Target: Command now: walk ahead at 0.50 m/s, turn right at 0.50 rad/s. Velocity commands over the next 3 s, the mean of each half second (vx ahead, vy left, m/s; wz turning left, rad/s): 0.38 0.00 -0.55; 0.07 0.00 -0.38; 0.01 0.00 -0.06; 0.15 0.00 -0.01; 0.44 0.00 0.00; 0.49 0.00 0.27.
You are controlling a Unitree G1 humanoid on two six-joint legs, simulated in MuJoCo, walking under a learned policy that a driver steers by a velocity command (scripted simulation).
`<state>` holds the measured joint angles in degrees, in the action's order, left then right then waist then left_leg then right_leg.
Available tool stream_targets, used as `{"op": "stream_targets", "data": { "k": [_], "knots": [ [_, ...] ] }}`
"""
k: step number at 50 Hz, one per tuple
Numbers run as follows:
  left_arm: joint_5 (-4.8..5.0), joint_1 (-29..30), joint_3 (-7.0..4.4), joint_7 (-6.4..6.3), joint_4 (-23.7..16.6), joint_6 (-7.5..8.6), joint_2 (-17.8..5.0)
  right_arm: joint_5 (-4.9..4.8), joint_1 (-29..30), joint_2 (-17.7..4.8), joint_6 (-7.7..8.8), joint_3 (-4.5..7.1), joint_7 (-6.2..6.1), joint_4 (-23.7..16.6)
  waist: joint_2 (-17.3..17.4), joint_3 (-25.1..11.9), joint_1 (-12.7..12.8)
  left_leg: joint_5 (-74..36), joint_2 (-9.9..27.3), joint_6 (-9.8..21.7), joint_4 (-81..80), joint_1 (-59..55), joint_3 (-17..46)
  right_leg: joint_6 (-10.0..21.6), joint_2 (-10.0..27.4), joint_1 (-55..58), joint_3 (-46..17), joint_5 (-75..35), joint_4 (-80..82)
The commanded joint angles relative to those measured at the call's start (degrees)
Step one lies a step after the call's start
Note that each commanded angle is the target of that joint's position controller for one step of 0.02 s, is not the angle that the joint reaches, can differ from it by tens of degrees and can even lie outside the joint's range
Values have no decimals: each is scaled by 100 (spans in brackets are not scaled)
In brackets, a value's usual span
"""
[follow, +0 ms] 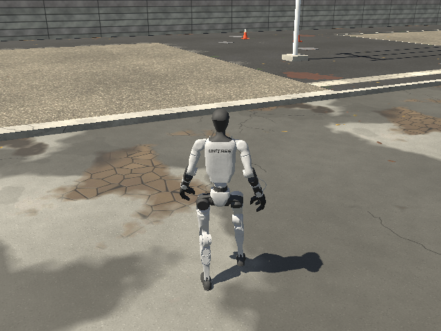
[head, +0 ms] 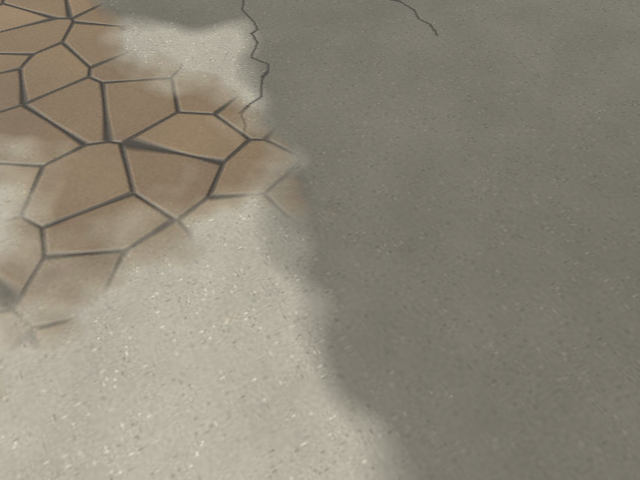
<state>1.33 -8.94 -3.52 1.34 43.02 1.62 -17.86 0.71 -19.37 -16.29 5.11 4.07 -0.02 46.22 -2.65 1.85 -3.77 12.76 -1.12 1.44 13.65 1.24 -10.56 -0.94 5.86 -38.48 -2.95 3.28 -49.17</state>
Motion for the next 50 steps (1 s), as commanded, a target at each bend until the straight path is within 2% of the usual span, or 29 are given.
{"op": "stream_targets", "data": {
  "k": [1,4,6,8,9,10,11,12,13,14,15,17,19,23,28,31,32,33,34,35,36,37,39,41,43,45,47,49,50],
  "knots": [
    [-16,437,50,119,-495,54,-60,-54,372,-938,67,227,-62,-363,461,298,63,-1563,1647,825,-708,224,388,95,63,112,141,-514,716],
    [-9,834,39,200,-733,40,-138,-152,154,-1056,-39,283,-64,-205,466,417,-19,-1810,1789,712,-483,-331,184,293,-5,8,325,-180,1125],
    [-16,849,-13,241,-846,25,-245,-197,156,-1179,-127,322,-77,-164,562,307,94,-3011,1829,598,0,-622,15,488,-220,267,579,326,1261],
    [-12,170,-177,232,-764,-12,-515,-239,243,-1332,-226,362,-113,-189,726,-234,547,-4875,1734,446,1253,-648,-183,751,-685,1345,937,830,1290],
    [10,-738,-359,174,-525,-31,-797,-255,309,-1274,-262,327,-133,-222,622,-715,1047,-4913,1512,259,2458,-178,-350,958,-960,2655,979,559,1626],
    [36,-1640,-566,48,-313,-102,-1314,-108,176,-1016,-225,215,-152,-328,-28,-1226,1360,-3005,1244,-34,4253,1262,-355,1295,-345,4397,-194,470,1771],
    [67,-1344,-610,26,-415,-42,-1898,71,-342,-189,-61,-49,-68,-661,-1381,-1746,577,2092,30,-386,6135,3746,369,2407,1048,6025,-3564,1646,2453],
    [3,-1351,-462,65,-622,55,-1403,-153,372,-713,140,19,-10,-721,-574,-2118,1042,2208,25,-311,6617,4289,1539,2446,1351,6057,-4426,1666,3244],
    [-76,-1071,-368,82,-611,144,-1117,-332,848,-944,232,83,10,-880,-306,-1291,1016,1683,248,-210,6481,4575,1531,2184,1222,5434,-3487,520,3237],
    [-60,-727,-325,73,-645,180,-963,-236,829,-881,266,64,-42,-834,113,-876,733,1251,486,-188,6057,4294,1518,1985,948,4629,-2678,-691,3075],
    [-45,-374,-281,47,-709,164,-778,-65,769,-930,236,105,-95,-746,228,-610,514,1052,654,-253,5643,3911,1486,1823,723,3895,-2020,-1695,3007],
    [-141,-123,-250,-20,-825,137,-697,10,605,-921,67,141,-105,-734,106,-590,239,858,706,-375,5301,3219,1489,1769,505,3046,-1542,-2723,3104],
    [-141,-152,-297,-92,-763,125,-850,39,560,-699,-62,82,-126,-728,117,-603,172,565,551,-533,4798,3049,1351,1763,336,2646,-1181,-3371,3118],
    [-18,-296,-326,-265,-628,-56,-917,32,1112,-481,-139,-20,-119,-877,-150,-756,345,-592,190,-676,3330,2800,1302,1382,-85,2473,-872,-3073,2864],
    [-18,-485,-319,-359,-565,-256,-891,-43,1755,-607,-141,-6,-1,-1044,-316,-743,589,-853,-73,-616,2126,2622,1542,1150,6,2841,-1591,-1932,2430],
    [-25,-257,-285,-371,-663,-281,-800,-21,1509,-759,-60,83,19,-1014,-513,-672,377,-753,-83,-380,1372,2228,1627,997,-43,3055,-2169,-1356,1946],
    [-21,-141,-251,-368,-724,-272,-714,11,1297,-806,-9,108,-3,-978,-469,-714,219,-1544,91,-215,827,1662,1618,816,-273,2904,-2134,-996,1606],
    [-127,-249,-150,-359,-822,-235,-414,116,1038,-1135,6,167,-56,-992,155,-1199,234,-3145,1049,164,919,608,2318,545,-661,2482,-1657,19,621],
    [-120,-1171,-89,-360,-763,-209,-176,272,1041,-1315,-86,174,-87,-1004,1591,-1537,693,-5052,2356,1339,1067,-674,3927,132,-1560,1138,-992,3595,-690],
    [-104,-1464,-172,-342,-627,-224,-699,98,845,-1012,-167,151,-68,-927,1675,-1774,634,-4064,2756,1753,903,-628,4800,-110,-1226,731,-852,3901,-1602],
    [-47,-1088,-285,-359,-537,-301,-1037,18,1000,-701,-193,58,-62,-1022,1089,-1339,454,-3305,2338,1568,901,-288,4156,-262,-1056,612,-841,3496,-2103],
    [-41,-789,-299,-399,-518,-400,-1002,30,1146,-588,-244,12,-49,-1025,789,-1082,424,-2716,1949,1298,862,62,3534,-350,-974,571,-709,3136,-2236],
    [-54,-599,-258,-412,-566,-525,-782,15,1438,-595,-334,-28,-52,-1006,846,-660,502,-1882,1544,1111,578,859,2916,-426,-844,856,-618,2714,-1919],
    [-53,-634,-142,-378,-554,-511,-416,50,1544,-584,-384,-28,-51,-950,1088,-604,558,-1696,1169,1008,430,1182,2329,-442,-823,1367,-227,2507,-996],
    [-100,-538,-59,-354,-546,-464,-251,27,1519,-607,-411,-14,-55,-887,1262,-750,465,-1788,1149,1064,454,1111,2174,-425,-708,1816,-40,2450,-54],
    [-108,-407,-46,-313,-542,-433,-295,-17,1350,-734,-440,23,-52,-798,1341,-862,319,-1618,1277,1151,496,949,2289,-348,-635,2103,33,2103,684],
    [-105,-521,-67,-268,-434,-424,-346,-68,1357,-777,-474,12,-46,-743,1268,-844,401,-1046,1279,1081,577,1074,2317,-205,-653,2535,136,1431,1584],
    [-171,-555,-73,-229,-372,-414,-399,-113,1148,-667,-467,-50,-31,-608,1076,-677,475,-242,1091,675,623,1606,2183,92,-635,3212,105,675,2590],
    [-251,-511,-96,-252,-457,-410,-643,-44,1027,-553,-420,-101,2,-569,643,-669,401,198,905,297,907,1980,1960,338,-96,3529,-502,366,2703]
  ]
}}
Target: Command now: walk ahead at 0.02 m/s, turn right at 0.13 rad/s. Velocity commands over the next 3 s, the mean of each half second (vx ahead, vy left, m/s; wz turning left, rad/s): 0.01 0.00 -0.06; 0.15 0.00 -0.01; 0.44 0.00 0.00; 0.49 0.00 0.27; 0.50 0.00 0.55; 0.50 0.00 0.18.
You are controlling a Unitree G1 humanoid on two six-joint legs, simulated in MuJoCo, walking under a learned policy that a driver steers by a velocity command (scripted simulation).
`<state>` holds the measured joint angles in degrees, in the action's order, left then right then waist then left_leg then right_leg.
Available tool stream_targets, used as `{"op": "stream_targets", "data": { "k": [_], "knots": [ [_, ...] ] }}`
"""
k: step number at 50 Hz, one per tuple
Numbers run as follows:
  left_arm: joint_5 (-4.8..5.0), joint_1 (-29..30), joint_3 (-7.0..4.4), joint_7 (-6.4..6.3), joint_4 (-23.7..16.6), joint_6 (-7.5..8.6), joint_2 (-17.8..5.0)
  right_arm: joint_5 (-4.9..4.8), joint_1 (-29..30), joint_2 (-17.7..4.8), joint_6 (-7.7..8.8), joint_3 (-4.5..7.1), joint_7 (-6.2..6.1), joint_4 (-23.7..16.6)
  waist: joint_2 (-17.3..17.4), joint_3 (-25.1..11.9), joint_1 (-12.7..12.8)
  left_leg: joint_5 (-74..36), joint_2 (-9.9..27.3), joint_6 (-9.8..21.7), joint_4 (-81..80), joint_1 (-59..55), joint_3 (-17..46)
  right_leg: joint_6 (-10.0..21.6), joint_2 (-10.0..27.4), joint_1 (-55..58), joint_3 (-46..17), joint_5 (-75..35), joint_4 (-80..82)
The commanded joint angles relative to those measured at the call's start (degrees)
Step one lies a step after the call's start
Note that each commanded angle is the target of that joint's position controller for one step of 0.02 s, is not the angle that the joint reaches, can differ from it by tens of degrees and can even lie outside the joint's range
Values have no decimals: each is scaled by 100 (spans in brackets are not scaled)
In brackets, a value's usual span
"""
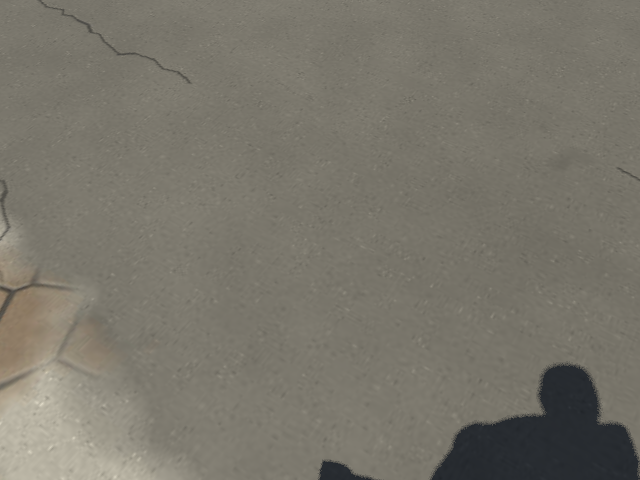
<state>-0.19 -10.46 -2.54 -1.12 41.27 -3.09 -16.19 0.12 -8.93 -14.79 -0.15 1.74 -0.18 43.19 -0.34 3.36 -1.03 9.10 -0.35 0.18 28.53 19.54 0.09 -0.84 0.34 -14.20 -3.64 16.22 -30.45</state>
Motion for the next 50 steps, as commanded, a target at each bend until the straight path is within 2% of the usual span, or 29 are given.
{"op": "stream_targets", "data": {
  "k": [1,2,3,4,5,8,15,24,34,35,36,37,38,39,40,41,43,44,45,46,47,48,49,50],
  "knots": [
    [-125,-131,-244,-19,-242,55,-1083,114,-169,-420,165,66,51,-317,-753,-751,-229,961,220,22,-288,24,172,720,904,500,-933,-490,889],
    [-148,91,-122,27,-275,108,-599,184,120,-451,174,58,41,-288,-825,-611,-88,666,182,-188,-224,-584,84,817,893,-240,-988,504,1151],
    [-200,183,-47,51,-265,167,-385,172,250,-524,170,83,37,-253,-708,-408,-62,354,190,-228,-262,-762,126,635,694,-465,-854,968,1227],
    [-208,143,-53,53,-200,220,-431,158,226,-516,155,88,13,-181,-697,-325,-56,223,209,-218,-252,-870,119,473,546,-539,-729,1010,1202],
    [-169,91,-55,59,-170,274,-476,142,133,-606,135,112,-13,-111,-650,-216,-34,139,230,-195,-252,-859,165,385,489,-563,-671,831,1181],
    [-91,-158,-39,21,-20,358,-490,97,3,-613,152,121,-38,56,-386,-160,-12,-72,275,-136,-331,-810,224,314,398,-365,-548,192,968],
    [-50,-280,-20,1,193,370,-400,51,-85,-597,140,135,-91,449,-51,-312,33,-578,315,-182,-307,-964,239,348,288,-23,-408,-799,787],
    [-14,-371,-30,12,634,383,-357,12,-83,-644,46,159,-191,915,-10,-406,29,-915,331,-158,-248,-1167,230,315,183,189,-237,-1547,753],
    [-8,-490,-1,-23,1138,387,-356,0,-43,-612,-22,163,-247,1339,-24,-278,29,-816,298,-142,-318,-1198,191,271,116,176,-136,-1395,870],
    [-3,-600,2,-34,1229,380,-339,0,-121,-548,-32,149,-248,1417,-75,-387,38,-305,200,-144,-275,-1226,75,302,88,223,-125,-764,969],
    [28,-651,-28,-50,1278,361,-429,-22,-97,-524,-41,149,-250,1451,-190,-283,77,501,21,-137,-65,-1041,-119,415,104,169,-225,271,1105],
    [61,-678,-84,-63,1276,346,-604,-49,4,-511,-32,154,-248,1433,-406,-71,157,1292,-154,-124,299,-645,-319,621,272,80,-547,1575,1345],
    [86,-769,-134,-70,1267,359,-773,-60,228,-503,16,151,-232,1333,-669,237,275,1628,-217,-100,737,-51,-405,884,674,45,-1138,2594,1717],
    [111,-828,-194,-77,1269,407,-959,-94,441,-473,104,134,-194,1205,-946,527,359,1604,-109,-13,1209,423,-313,1185,1188,19,-1839,3066,2072],
    [121,-869,-221,-87,1286,479,-994,-141,570,-454,210,125,-146,1115,-1038,758,387,1601,119,102,1566,802,-80,1421,1553,33,-2318,2977,2271],
    [107,-871,-213,-87,1293,557,-904,-182,584,-488,311,139,-92,1082,-1024,859,372,1812,291,203,1818,1219,83,1530,1729,321,-2472,2543,2280],
    [171,-785,-208,-68,1268,632,-774,-218,504,-510,490,144,30,1070,-802,767,276,1956,490,368,1390,1402,153,1428,1702,843,-2136,1640,2075],
    [212,-650,-214,-55,1241,628,-782,-218,356,-484,549,150,78,1132,-690,621,152,1619,438,395,795,877,10,1274,1505,750,-1735,1241,1935],
    [234,-434,-218,-37,1195,601,-812,-208,-54,-452,576,177,105,1333,-601,388,-84,826,213,357,145,-190,-296,1098,1206,290,-1236,817,1723],
    [206,-382,-211,-21,1165,582,-802,-172,-646,-511,560,247,104,1622,-521,96,-300,255,-104,245,-56,-1326,-507,972,912,-233,-882,387,1354],
    [155,-292,-157,-15,1118,604,-659,-153,-1263,-666,534,334,88,1813,-219,-182,-565,250,4,272,-167,-2240,-165,770,583,-727,-462,-290,533],
    [66,-186,-21,2,952,649,-206,-137,-1975,-1156,521,447,40,1897,1236,-502,-766,1011,1274,762,-1069,-3013,1828,300,-92,-1630,336,162,-1515],
    [152,-211,-35,-20,774,749,-161,-78,-2331,-1347,575,424,126,1985,1937,-722,-715,1764,2199,1506,-1919,-3292,4045,180,-530,-2489,72,1670,-2886],
    [291,-258,-106,3,822,821,-454,-65,-1694,-981,648,288,136,1831,1093,-192,-400,2289,2274,1514,-1919,-2866,3828,304,-52,-2937,-322,1432,-3640]
  ]
}}
Over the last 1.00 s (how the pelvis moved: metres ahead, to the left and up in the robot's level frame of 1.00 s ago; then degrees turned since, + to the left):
0.35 -0.08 -0.01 -29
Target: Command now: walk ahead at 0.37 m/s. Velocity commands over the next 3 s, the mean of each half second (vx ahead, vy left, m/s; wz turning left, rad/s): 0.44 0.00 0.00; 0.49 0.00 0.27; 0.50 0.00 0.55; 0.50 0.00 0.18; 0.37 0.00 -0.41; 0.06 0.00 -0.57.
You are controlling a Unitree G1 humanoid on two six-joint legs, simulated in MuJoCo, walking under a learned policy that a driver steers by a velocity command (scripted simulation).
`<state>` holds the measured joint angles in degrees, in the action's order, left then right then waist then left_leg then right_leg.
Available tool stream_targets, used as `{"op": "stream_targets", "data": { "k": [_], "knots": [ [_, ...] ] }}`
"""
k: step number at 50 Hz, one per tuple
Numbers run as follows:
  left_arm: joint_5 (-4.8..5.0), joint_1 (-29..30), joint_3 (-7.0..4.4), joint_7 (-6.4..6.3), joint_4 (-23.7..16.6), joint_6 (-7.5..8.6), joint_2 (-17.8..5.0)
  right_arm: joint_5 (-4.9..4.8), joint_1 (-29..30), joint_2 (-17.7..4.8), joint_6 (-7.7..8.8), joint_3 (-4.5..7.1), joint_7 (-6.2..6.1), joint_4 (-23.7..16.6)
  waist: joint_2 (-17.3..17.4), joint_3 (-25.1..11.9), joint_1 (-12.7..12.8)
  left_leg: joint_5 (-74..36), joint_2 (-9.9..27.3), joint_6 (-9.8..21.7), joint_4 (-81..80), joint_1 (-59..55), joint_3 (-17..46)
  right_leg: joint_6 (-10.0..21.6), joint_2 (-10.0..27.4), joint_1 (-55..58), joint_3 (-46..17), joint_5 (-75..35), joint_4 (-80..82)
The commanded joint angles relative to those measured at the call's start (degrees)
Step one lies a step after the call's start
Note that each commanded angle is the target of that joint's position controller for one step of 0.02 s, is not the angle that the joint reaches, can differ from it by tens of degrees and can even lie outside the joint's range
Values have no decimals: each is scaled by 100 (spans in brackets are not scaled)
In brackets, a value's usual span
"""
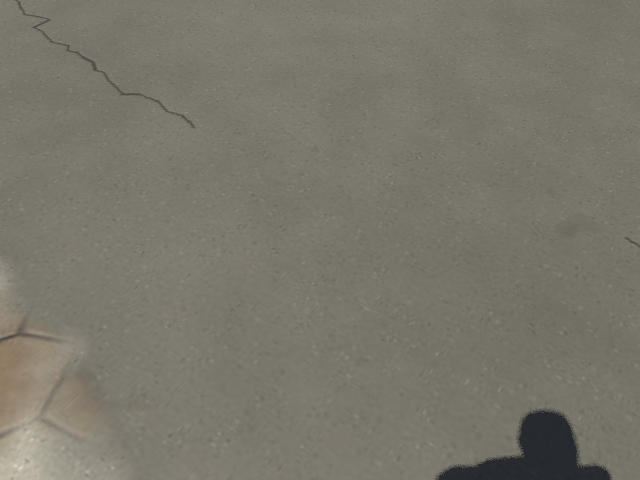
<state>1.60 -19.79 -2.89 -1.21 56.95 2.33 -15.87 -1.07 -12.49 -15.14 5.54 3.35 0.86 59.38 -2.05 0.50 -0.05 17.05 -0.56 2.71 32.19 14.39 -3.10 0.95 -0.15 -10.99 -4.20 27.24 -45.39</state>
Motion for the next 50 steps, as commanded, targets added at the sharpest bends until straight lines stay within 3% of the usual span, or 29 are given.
{"op": "stream_targets", "data": {
  "k": [1,3,4,7,12,16,18,19,20,21,22,23,24,25,26,27,28,30,31,34,37,40,43,45,47,48,49,50],
  "knots": [
    [160,699,-89,62,-705,337,-555,50,-866,-690,121,54,43,32,968,455,-345,1391,2019,1047,-2317,-1984,3428,262,281,-3380,-237,-313,-2237],
    [45,787,-151,74,-644,370,-578,77,-507,-560,126,-23,75,-134,701,600,-198,170,1605,735,-2424,-1671,2357,307,624,-3260,-35,-1218,-1819],
    [-2,814,-170,107,-632,354,-544,104,-595,-427,91,-76,70,-113,745,513,-181,-459,1401,632,-2437,-1581,1902,273,693,-3034,64,-1478,-1636],
    [-59,1099,-141,161,-730,278,-292,122,-1028,-543,21,-93,-17,-7,665,430,-233,-1943,1253,735,-2467,-1616,1306,36,682,-3113,347,-1905,-1163],
    [-35,2250,-16,211,-1169,285,-83,122,-1211,-705,-49,-85,-156,-45,634,670,-435,-2086,1078,707,-2776,-1155,770,-139,457,-2730,612,-2944,683],
    [6,2800,25,328,-1394,327,-120,42,-1549,-691,-86,-50,-182,77,610,861,-460,-2271,1326,734,-2736,-1573,668,35,332,-2595,586,-3145,1405],
    [12,2817,-3,388,-1455,364,-238,27,-1507,-749,-128,1,-194,67,630,750,-303,-2924,1485,668,-2434,-2005,616,204,274,-2468,556,-2895,1596],
    [8,2628,-53,401,-1425,376,-358,40,-1421,-819,-152,33,-199,27,701,551,-136,-3758,1525,608,-2130,-2176,582,299,162,-2137,607,-2707,1621],
    [1,2262,-129,389,-1340,371,-515,62,-1355,-903,-188,69,-203,-10,840,211,87,-4843,1528,552,-1644,-2302,546,401,-17,-1588,716,-2490,1547],
    [8,1457,-252,354,-1109,356,-724,97,-1265,-895,-247,71,-200,-50,907,-307,512,-5665,1380,446,-693,-2210,408,558,-204,-589,848,-2409,1556],
    [0,416,-370,294,-813,323,-962,136,-1205,-802,-273,22,-194,-135,854,-935,967,-5233,1154,283,620,-1362,313,787,58,1005,555,-2427,1458],
    [-159,-463,-488,250,-624,296,-1445,162,-1782,-194,-205,-151,-123,-259,-268,-1913,796,-2798,365,-48,2846,909,144,1608,1549,3375,-1807,-1445,1524],
    [-109,-537,-394,266,-547,271,-1174,76,-1877,39,-45,-241,-75,-153,-1070,-2477,733,1390,-367,-138,4280,1914,764,2059,2306,3810,-4025,-574,2685],
    [-49,-13,-268,280,-575,301,-838,-92,-1300,-542,105,-80,-41,-360,-775,-1519,700,1301,7,18,4776,2517,1118,1734,2062,3036,-3540,-246,2962],
    [-72,518,-202,274,-691,328,-635,-197,-789,-723,188,-36,-49,-537,-443,-765,527,821,319,114,4657,2585,933,1516,1868,2054,-2614,-611,3117],
    [-127,925,-152,306,-722,379,-495,-158,-568,-663,206,-18,-92,-587,-1,-303,296,338,591,116,4218,2371,814,1385,1651,1113,-1947,-1235,3335],
    [-184,1136,-96,329,-736,432,-308,-70,-599,-645,147,39,-133,-563,-22,-164,79,59,799,109,3854,1991,823,1254,1411,549,-1434,-1724,3477],
    [-193,1186,-75,359,-650,456,-253,-34,-913,-309,-21,9,-145,-490,-153,-96,-161,-68,931,39,3542,1542,807,1269,1269,-45,-927,-1961,3770],
    [-182,1113,-85,344,-578,476,-309,-39,-903,-237,-95,2,-150,-504,-155,7,-197,-120,971,-14,3392,1567,764,1297,1257,-243,-688,-2067,3897],
    [-236,827,-146,212,-414,506,-579,-4,-270,-370,-183,47,-175,-786,-68,296,-103,-940,1025,-174,2642,2232,842,1289,1263,-225,-217,-2256,4143],
    [-225,687,-144,115,-366,492,-663,8,214,-334,-125,45,-102,-969,-17,316,38,-2017,856,-179,1518,2284,771,1069,1097,-8,387,-2645,4140],
    [-178,396,-143,63,-271,467,-745,10,856,-196,-97,-30,-8,-1213,59,406,292,-2526,710,-154,706,2155,453,957,1131,308,766,-2729,4174],
    [-136,64,-160,56,-134,344,-781,-9,1293,-186,-101,-69,104,-1492,129,510,446,-2218,645,-37,310,2562,375,895,1385,1232,932,-3060,3873],
    [-110,19,-192,44,-123,226,-852,-14,1434,-248,-102,-59,198,-1692,74,503,410,-1627,553,99,188,2701,234,804,1560,1756,1014,-3707,3477],
    [-105,194,-242,4,-230,123,-1022,-15,1172,-441,-117,27,270,-1788,-147,197,159,-988,242,293,191,2101,-110,661,1603,1942,1197,-5588,2708],
    [-122,276,-258,-26,-290,61,-1075,-20,636,-622,-135,135,279,-1713,-238,-159,-150,-802,0,418,191,1369,-281,570,1546,1873,1324,-6505,1903],
    [-135,336,-229,-60,-368,9,-1017,-41,-288,-926,-147,319,243,-1492,-130,-649,-615,-1037,-257,618,-92,87,-294,385,1311,1414,1509,-6610,668],
    [-240,216,-138,-77,-548,57,-853,-37,-1227,-1503,-206,524,121,-1339,637,-1329,-892,-1063,674,1040,-171,-1746,1246,135,1031,-66,1586,-4836,-1226]
  ]
}}
Over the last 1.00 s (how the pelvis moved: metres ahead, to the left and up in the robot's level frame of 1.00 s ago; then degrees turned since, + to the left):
0.10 0.02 0.00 0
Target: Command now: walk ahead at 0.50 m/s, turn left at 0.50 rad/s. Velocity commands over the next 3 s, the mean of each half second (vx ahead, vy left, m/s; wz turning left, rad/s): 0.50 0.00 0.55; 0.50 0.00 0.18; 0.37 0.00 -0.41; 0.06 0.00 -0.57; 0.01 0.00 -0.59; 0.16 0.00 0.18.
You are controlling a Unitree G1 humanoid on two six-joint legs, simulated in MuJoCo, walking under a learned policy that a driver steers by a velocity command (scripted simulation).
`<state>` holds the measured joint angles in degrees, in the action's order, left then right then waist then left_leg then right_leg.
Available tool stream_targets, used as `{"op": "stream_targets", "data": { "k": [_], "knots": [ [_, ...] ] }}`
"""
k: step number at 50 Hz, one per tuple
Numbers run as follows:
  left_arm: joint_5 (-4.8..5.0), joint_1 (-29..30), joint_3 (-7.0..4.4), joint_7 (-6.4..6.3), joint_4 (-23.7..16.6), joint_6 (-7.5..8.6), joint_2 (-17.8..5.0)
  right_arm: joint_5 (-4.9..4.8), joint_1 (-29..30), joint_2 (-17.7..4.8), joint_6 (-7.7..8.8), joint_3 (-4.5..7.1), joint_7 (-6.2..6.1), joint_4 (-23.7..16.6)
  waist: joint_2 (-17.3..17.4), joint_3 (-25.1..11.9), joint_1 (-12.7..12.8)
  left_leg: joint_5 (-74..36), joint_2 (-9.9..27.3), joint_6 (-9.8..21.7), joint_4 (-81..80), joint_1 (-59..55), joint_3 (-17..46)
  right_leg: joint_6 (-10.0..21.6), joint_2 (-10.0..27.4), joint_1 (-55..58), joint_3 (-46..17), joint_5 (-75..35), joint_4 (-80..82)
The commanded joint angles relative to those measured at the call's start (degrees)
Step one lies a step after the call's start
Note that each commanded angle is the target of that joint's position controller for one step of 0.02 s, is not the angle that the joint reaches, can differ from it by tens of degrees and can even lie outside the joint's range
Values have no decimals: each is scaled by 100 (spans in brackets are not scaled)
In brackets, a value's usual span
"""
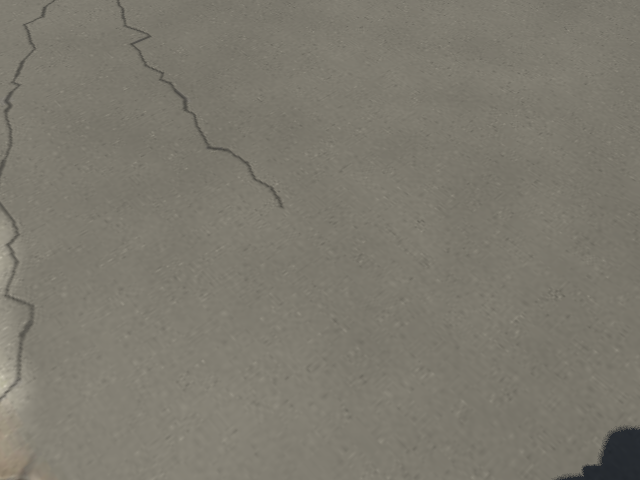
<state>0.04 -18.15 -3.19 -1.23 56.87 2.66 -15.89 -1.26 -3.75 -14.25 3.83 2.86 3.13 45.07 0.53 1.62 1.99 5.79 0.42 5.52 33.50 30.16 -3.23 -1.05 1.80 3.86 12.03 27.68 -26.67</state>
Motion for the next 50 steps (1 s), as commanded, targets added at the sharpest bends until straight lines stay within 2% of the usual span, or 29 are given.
{"op": "stream_targets", "data": {
  "k": [1,2,3,4,5,6,9,12,15,17,20,22,23,24,25,26,27,28,29,31,35,38,41,45,46,47,48,49,50],
  "knots": [
    [-174,-491,159,77,-730,238,13,-45,-2017,-1912,-16,600,-103,51,1583,-2027,-464,1205,1828,1825,-1044,-5189,4509,25,-480,-4086,-749,328,-4861],
    [60,172,29,167,-786,486,-609,10,-2160,-1376,12,450,-113,-31,891,-2155,-872,1455,1846,1661,-1604,-5374,4863,196,-306,-4749,-1761,459,-5312],
    [237,677,-32,206,-975,623,-814,57,-1897,-1140,50,390,-138,-59,670,-1381,-880,947,1664,1399,-1654,-4816,3986,343,-40,-5131,-1744,-94,-5184],
    [189,812,-17,173,-995,679,-751,58,-1497,-1043,77,358,-144,-168,68,-950,-649,288,1434,1258,-1696,-3962,3319,372,212,-4913,-1708,-564,-4742],
    [63,822,-69,133,-959,662,-772,85,-1137,-889,81,316,-149,-284,-125,-653,-422,-355,1254,1177,-1794,-3175,2827,311,377,-4524,-1688,-815,-4245],
    [17,727,-102,127,-967,585,-779,146,-954,-781,86,271,-162,-379,-19,-581,-224,-745,1108,1152,-1926,-2688,2585,259,484,-4111,-1738,-946,-4016],
    [-83,737,-102,101,-1076,389,-577,71,-997,-923,89,305,-245,-424,73,-364,-75,-1302,907,1192,-2162,-1993,2098,-56,457,-3897,-1578,-1247,-3201],
    [-104,1430,-52,86,-1334,361,-432,33,-1260,-1105,51,366,-366,-391,160,-157,-271,-1141,604,978,-2187,-1677,1719,-256,255,-3862,-1479,-2362,-1820],
    [-36,1988,-1,136,-1538,404,-331,17,-1509,-1125,1,381,-400,-334,370,-125,-522,-552,422,690,-2098,-1487,1642,-240,-45,-3355,-1392,-3369,-670],
    [22,2211,-20,164,-1672,430,-426,-11,-1684,-1108,-17,384,-399,-258,444,-106,-597,-280,530,620,-1963,-1650,1891,-192,-117,-3219,-1496,-3479,-367],
    [42,2163,-99,221,-1734,501,-684,-16,-1727,-1048,-70,382,-448,-248,555,-135,-485,-161,772,530,-1459,-2246,2396,-38,-98,-3134,-1713,-2996,-30],
    [41,1716,-169,229,-1636,566,-818,13,-1623,-1020,-119,383,-467,-311,705,-260,-226,-508,772,435,-1001,-2389,2591,149,-133,-2581,-1609,-2535,124],
    [-9,1139,-256,202,-1499,595,-971,32,-1563,-858,-125,321,-453,-381,644,-633,60,-792,476,278,-358,-2251,2450,330,-37,-1681,-1606,-2522,248],
    [-99,267,-326,168,-1403,604,-1248,123,-1578,-549,-114,189,-428,-487,163,-1454,413,-202,130,80,1110,-1660,1985,668,803,-258,-2347,-2237,71],
    [-140,-326,-460,180,-1175,513,-1703,-36,-2486,-156,-45,76,-407,-597,-1819,-2152,43,2333,-700,-344,2998,439,1280,1644,2025,1689,-4993,-1064,528],
    [21,-307,-351,234,-1178,496,-1189,-108,-2592,-654,-22,126,-426,-420,-1556,-1910,141,2765,-343,-384,3838,1224,1478,1657,2157,1649,-5801,164,918],
    [47,-47,-249,237,-1250,475,-800,-92,-2015,-994,-31,211,-425,-435,-916,-1133,287,2243,-148,-397,4053,1431,1465,1409,1892,960,-4965,163,1016],
    [-13,261,-199,242,-1298,436,-698,-23,-1592,-992,-39,213,-443,-526,-456,-695,221,1839,54,-415,3957,1286,1231,1261,1651,243,-4216,-514,1060],
    [-47,452,-163,248,-1271,410,-601,59,-1272,-929,-15,219,-437,-630,-352,-322,146,1580,190,-413,3643,1195,1179,1262,1447,-374,-3722,-1229,1181],
    [-94,514,-112,244,-1205,424,-487,34,-1296,-731,-14,205,-380,-674,-602,-248,-75,1360,395,-383,3179,760,1072,1245,1168,-890,-3109,-1959,1398],
    [36,338,-185,222,-1029,450,-777,96,-918,-440,-20,89,-340,-863,-521,-154,-83,937,580,-494,2072,847,757,1473,1204,-1041,-2557,-2703,1779],
    [74,221,-208,187,-943,381,-904,80,-417,-347,36,19,-285,-980,-472,-85,65,-7,557,-527,1029,642,576,1337,1022,-1083,-2029,-2935,1882],
    [123,-81,-198,185,-801,314,-968,32,89,-351,72,1,-226,-1097,-483,2,252,-586,386,-545,279,297,384,1214,944,-1040,-1734,-3008,1809],
    [165,-366,-204,177,-608,193,-1061,-9,516,-475,100,31,-139,-1303,-562,134,266,-258,262,-354,-229,218,345,1092,1256,-495,-1824,-3184,1528],
    [177,-382,-211,167,-577,157,-1091,0,465,-544,117,60,-127,-1313,-578,118,174,-104,209,-284,-377,-31,335,1041,1297,-451,-1885,-3431,1354],
    [188,-299,-215,154,-575,124,-1143,20,137,-653,136,126,-133,-1241,-577,-35,-88,-87,83,-192,-600,-603,247,958,1235,-490,-1836,-4056,970],
    [188,-265,-186,145,-587,108,-1094,58,-563,-870,140,255,-170,-1022,-476,-453,-453,-164,-36,-57,-779,-1679,163,830,987,-705,-1657,-4697,177],
    [102,-171,-87,145,-711,135,-872,132,-1543,-1208,130,393,-236,-816,-253,-1178,-899,-292,547,207,-549,-3276,705,621,695,-1581,-1457,-4069,-1146],
    [27,-636,109,157,-885,236,-253,235,-2173,-1786,61,528,-294,-743,1071,-2053,-878,308,2122,951,-720,-5389,2963,185,-134,-3796,-1023,-1556,-3382]
  ]
}}
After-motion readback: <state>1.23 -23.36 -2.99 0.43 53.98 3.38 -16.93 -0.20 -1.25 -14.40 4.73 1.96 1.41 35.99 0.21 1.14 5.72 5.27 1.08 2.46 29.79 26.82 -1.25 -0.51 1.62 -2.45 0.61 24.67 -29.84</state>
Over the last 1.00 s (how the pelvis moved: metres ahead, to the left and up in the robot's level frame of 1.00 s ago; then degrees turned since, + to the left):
0.55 0.02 -0.02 11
